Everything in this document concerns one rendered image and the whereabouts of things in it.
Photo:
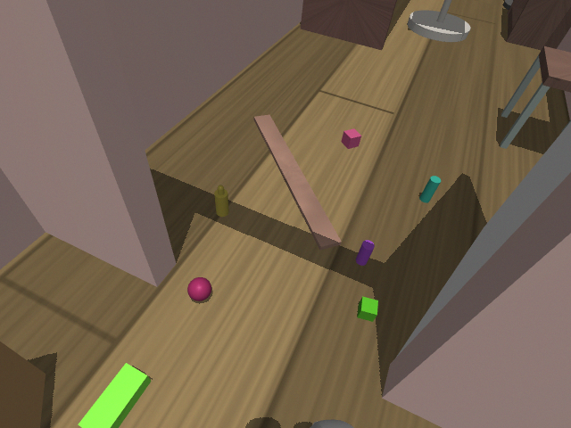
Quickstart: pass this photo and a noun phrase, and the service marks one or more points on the office chair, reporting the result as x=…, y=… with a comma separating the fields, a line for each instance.
x=439, y=26

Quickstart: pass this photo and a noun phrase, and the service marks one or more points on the chair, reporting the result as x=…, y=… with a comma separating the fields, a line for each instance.
x=556, y=72

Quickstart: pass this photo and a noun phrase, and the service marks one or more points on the bookshelf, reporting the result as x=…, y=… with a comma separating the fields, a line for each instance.
x=538, y=23

